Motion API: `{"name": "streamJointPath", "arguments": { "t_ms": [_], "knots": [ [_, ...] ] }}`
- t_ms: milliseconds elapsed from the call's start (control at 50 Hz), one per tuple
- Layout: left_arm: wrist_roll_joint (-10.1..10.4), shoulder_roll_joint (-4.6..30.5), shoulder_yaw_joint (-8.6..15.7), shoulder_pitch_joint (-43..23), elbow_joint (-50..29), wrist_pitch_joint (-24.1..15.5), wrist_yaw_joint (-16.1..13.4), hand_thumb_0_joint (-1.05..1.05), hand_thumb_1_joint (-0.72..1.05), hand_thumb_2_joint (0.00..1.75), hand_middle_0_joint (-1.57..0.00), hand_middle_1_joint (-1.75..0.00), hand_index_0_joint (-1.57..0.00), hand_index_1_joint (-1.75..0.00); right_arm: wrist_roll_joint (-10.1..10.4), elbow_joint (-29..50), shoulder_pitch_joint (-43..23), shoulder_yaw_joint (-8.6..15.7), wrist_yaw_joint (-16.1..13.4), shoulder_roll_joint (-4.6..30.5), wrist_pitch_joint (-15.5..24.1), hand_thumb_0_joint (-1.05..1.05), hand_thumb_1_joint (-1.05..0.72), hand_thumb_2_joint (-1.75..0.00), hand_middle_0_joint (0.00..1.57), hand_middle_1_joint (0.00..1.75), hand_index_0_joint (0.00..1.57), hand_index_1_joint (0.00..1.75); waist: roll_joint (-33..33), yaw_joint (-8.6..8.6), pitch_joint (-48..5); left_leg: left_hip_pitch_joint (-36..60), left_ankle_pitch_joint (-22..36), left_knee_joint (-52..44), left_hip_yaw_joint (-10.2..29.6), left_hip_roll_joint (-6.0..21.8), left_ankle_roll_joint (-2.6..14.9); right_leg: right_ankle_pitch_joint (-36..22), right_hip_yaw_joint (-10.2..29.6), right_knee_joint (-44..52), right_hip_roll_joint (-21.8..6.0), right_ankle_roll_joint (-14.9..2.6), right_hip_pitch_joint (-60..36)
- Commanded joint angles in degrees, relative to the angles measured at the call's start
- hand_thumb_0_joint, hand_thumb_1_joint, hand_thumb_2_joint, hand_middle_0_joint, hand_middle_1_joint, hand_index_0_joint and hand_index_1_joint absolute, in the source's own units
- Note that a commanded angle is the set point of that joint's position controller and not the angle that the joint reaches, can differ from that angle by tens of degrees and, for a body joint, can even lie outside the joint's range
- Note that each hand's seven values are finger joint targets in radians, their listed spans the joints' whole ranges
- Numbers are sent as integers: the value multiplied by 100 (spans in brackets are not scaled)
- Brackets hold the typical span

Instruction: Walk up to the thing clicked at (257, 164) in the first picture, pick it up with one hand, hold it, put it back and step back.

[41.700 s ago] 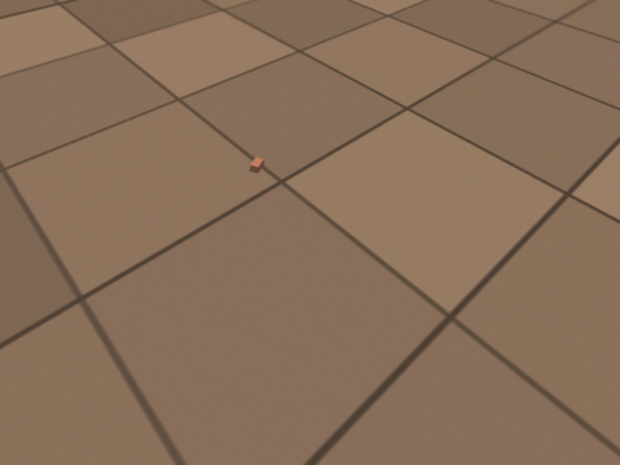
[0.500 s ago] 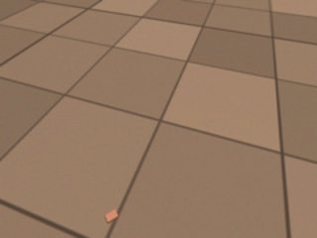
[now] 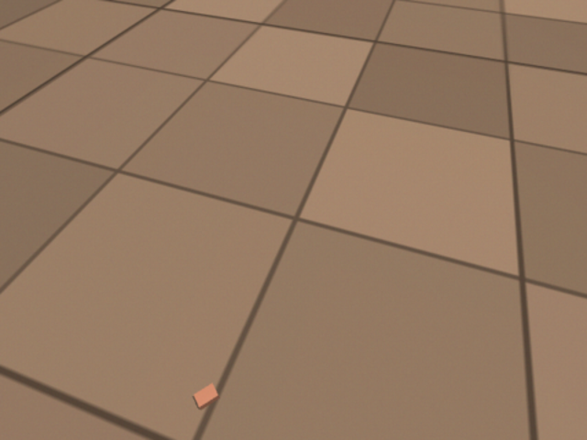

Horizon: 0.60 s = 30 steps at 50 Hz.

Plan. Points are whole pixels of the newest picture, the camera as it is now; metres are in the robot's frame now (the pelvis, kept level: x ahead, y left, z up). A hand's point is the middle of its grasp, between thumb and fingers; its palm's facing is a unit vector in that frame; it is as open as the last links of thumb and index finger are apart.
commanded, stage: step back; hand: left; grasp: from above
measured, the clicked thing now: (206, 396) +0.38 +0.27 -0.77
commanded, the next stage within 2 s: none
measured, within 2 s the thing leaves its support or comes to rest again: neither
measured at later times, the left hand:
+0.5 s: hand out of the picture +0.05 +0.30 -0.18, palm faces -0.08 -0.92 -0.37, open 7.4 cm
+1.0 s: hand out of the picture -0.11 +0.28 -0.15, palm faces -0.01 -0.91 -0.41, open 7.4 cm
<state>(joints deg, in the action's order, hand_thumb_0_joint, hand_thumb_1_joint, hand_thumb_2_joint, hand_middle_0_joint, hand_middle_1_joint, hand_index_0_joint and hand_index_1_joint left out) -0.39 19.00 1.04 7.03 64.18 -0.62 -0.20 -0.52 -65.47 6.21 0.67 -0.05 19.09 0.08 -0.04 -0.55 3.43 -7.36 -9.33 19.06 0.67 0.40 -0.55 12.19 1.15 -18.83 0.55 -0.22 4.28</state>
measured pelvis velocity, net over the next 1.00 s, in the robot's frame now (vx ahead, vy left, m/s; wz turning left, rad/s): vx -0.22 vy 0.02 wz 0.00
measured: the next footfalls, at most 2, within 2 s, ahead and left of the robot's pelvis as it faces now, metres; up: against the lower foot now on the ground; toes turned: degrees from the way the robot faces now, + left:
right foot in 0.68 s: -0.14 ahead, -0.11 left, +0.00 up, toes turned -2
left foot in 1.04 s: -0.22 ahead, +0.13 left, +0.00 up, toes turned -1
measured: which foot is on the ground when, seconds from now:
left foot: down 0.00-0.72, up 0.74-1.00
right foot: down 0.00-0.28, up 0.30-0.66, down 0.68-1.00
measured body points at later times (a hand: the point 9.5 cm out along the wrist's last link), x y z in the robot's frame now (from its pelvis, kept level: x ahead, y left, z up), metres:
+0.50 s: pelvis -0.08 +0.04 -0.02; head -0.01 +0.06 +0.42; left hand +0.06 +0.35 -0.15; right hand +0.00 -0.28 -0.13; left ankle -0.01 +0.13 -0.75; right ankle -0.13 -0.12 -0.67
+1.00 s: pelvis -0.22 +0.02 -0.02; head -0.16 +0.01 +0.42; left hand -0.11 +0.33 -0.13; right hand -0.16 -0.31 -0.15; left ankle -0.25 +0.13 -0.72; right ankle -0.18 -0.11 -0.75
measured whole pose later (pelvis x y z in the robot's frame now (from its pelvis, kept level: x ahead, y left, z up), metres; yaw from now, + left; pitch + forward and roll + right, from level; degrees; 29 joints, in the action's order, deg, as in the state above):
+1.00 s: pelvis -0.22 +0.02 -0.02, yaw +0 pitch -2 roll +1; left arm -1.8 20.7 4.2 9.1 45.2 2.1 -0.8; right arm -0.3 -52.2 12.4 3.0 -1.1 23.9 -3.0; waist -0.5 0.1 9.2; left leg -18.4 -28.9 49.0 3.7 -3.7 -0.8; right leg 15.4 -1.5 -36.0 -2.5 -0.3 19.0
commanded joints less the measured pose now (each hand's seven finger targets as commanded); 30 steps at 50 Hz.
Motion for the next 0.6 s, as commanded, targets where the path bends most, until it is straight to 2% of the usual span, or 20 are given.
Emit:
{"name": "streamJointPath", "arguments": {
  "t_ms": [0, 80, 140, 160, 180, 200, 220, 240, 260, 280, 300, 320, 340, 360, 420, 460, 480, 520, 540, 580],
  "knots": [
    [95, 1601, 457, -120, -576, -34, -139, 0, 90, 90, -20, -30, -20, -30, 95, 579, -239, 314, -60, 1427, 4, 0, -90, -90, 20, 30, 20, 30, 117, -12, -286, -50, 1946, 869, 429, 477, 352, -2432, 528, -309, -749, -338, 416],
    [56, 1701, 521, -377, -993, 55, -133, 0, 90, 90, -20, -30, -20, -30, 78, 812, -75, 386, -42, 1374, -110, 0, -90, -90, 20, 30, 20, 30, 403, -57, -755, -207, 1142, 1707, 168, 99, 292, -2468, 961, -419, -1213, -856, 552],
    [-26, 1805, 549, -683, -1303, 129, -142, 0, 90, 90, -20, -30, -20, -30, 32, 961, 149, 445, -10, 1318, -187, 0, -90, -90, 20, 30, 20, 30, 780, -104, -674, -259, -305, 2474, 155, -165, 301, -2221, 1224, -493, -1653, -1209, 1135],
    [-61, 1836, 553, -789, -1415, 151, -138, 0, 90, 90, -20, -30, -20, -30, 21, 1026, 253, 471, 15, 1324, -207, 0, -90, -90, 20, 30, 20, 30, 920, -144, -650, -220, -608, 2637, 213, -183, 354, -2115, 1208, -625, -1708, -1238, 1370],
    [-82, 1825, 551, -897, -1493, 172, -133, 0, 90, 90, -20, -30, -20, -30, 16, 1058, 405, 494, 35, 1335, -207, 0, -90, -90, 20, 30, 20, 30, 945, -207, -609, -187, -540, 2632, 246, -151, 397, -1989, 1109, -813, -1664, -1204, 1523],
    [-78, 1790, 541, -946, -1560, 191, -126, 0, 90, 90, -20, -30, -20, -30, 11, 1076, 545, 509, 39, 1349, -188, 0, -90, -90, 20, 30, 20, 30, 856, -255, -567, -202, 42, 2358, 290, -39, 433, -1799, 950, -1106, -1478, -1070, 1530],
    [-49, 1655, 517, -818, -1614, 226, -126, 0, 90, 90, -20, -30, -20, -30, -8, 1134, 575, 543, 37, 1480, -147, 0, -90, -90, 20, 30, 20, 30, 403, -237, -550, -307, 1215, 1662, 543, 299, 580, -1344, 672, -1738, -1028, -803, 1434],
    [27, 1405, 465, -710, -1645, 263, -128, 0, 90, 90, -20, -30, -20, -30, -50, 1237, 466, 614, 27, 1777, -92, 0, -90, -90, 20, 30, 20, 30, -527, -209, -555, -338, 2381, 690, 1493, 1067, 902, -362, 250, -2734, -86, -375, 1559],
    [30, 1238, 453, -607, -1642, 296, -171, 0, 90, 90, -20, -30, -20, -30, -69, 1297, 404, 668, 31, 2060, -51, 0, -90, -90, 20, 30, 20, 30, -1295, -175, -587, -124, 3089, 159, 2575, 1769, 1304, 2114, 344, -3704, 623, -248, 1986],
    [-30, 1308, 468, -441, -1612, 326, -227, 0, 90, 90, -20, -30, -20, -30, -109, 1388, 370, 711, 2, 2202, -28, 0, -90, -90, 20, 30, 20, 30, -1057, -194, -764, -234, 2800, 148, 2888, 2007, 1559, 2664, 980, -4420, 670, -219, 1978],
    [-25, 1406, 470, -379, -1534, 346, -241, 0, 90, 90, -20, -30, -20, -30, -102, 1478, 195, 696, -37, 2072, -35, 0, -90, -90, 20, 30, 20, 30, -773, -136, -725, -381, 2488, 162, 2610, 1935, 1536, 2536, 1150, -4830, 608, -228, 2006],
    [9, 1429, 468, -242, -1487, 351, -238, 0, 90, 90, -20, -30, -20, -30, -115, 1560, -57, 651, -75, 1905, -37, 0, -90, -90, 20, 30, 20, 30, -645, 11, -647, -388, 2252, 275, 2120, 1680, 1408, 2278, 1172, -5055, 550, -219, 2086],
    [40, 1421, 458, 8, -1419, 350, -221, 0, 90, 90, -20, -30, -20, -30, -123, 1656, -250, 625, -108, 1794, -23, 0, -90, -90, 20, 30, 20, 30, -727, 158, -597, -314, 2138, 398, 1763, 1491, 1336, 1983, 1103, -5228, 509, -172, 2215],
    [28, 1473, 475, 179, -1404, 357, -199, 0, 90, 90, -20, -30, -20, -30, -118, 1754, -233, 617, -129, 1728, -13, 0, -90, -90, 20, 30, 20, 30, -742, 175, -706, -189, 2056, 496, 1641, 1422, 1349, 1785, 1025, -5328, 486, -110, 2238],
    [-37, 1437, 535, 152, -1592, 320, -163, 0, 90, 90, -20, -30, -20, -30, -106, 1785, 182, 598, -167, 1569, 3, 0, -90, -90, 20, 30, 20, 30, -531, -27, -879, 505, 2376, 707, 1475, 1416, 1466, 1803, 909, -4973, 417, 106, 2435],
    [-37, 1390, 552, 5, -1746, 299, -144, 0, 90, 90, -20, -30, -20, -30, -95, 1771, 408, 610, -179, 1601, -5, 0, -90, -90, 20, 30, 20, 30, -541, -170, -815, 704, 2474, 779, 1392, 1443, 1520, 1906, 846, -4404, 339, 163, 2442],
    [-31, 1369, 566, 13, -1765, 297, -131, 0, 90, 90, -20, -30, -20, -30, -105, 1798, 408, 607, -171, 1637, -10, 0, -90, -90, 20, 30, 20, 30, -631, -181, -748, 584, 2397, 746, 1333, 1442, 1523, 1929, 770, -4200, 332, 168, 2340],
    [-35, 1371, 594, 108, -1759, 307, -104, 0, 90, 90, -20, -30, -20, -30, -132, 1866, 373, 630, -159, 1766, -30, 0, -90, -90, 20, 30, 20, 30, -862, -213, -705, 311, 1848, 601, 1425, 1558, 1540, 1887, 567, -3637, 236, 161, 2022],
    [-36, 1371, 610, 208, -1728, 302, -84, 0, 90, 90, -20, -30, -20, -30, -138, 1909, 301, 628, -148, 1803, -38, 0, -90, -90, 20, 30, 20, 30, -902, -170, -697, 116, 1484, 533, 1396, 1546, 1505, 1829, 466, -3394, 198, 137, 1843],
    [-52, 1368, 626, 635, -1606, 295, -26, 0, 90, 90, -20, -30, -20, -30, -145, 2001, 103, 639, -126, 1896, -68, 0, -90, -90, 20, 30, 20, 30, -1041, -26, -845, -301, 493, 405, 1319, 1471, 1306, 1590, 170, -2605, 72, 26, 1267]
  ]
}}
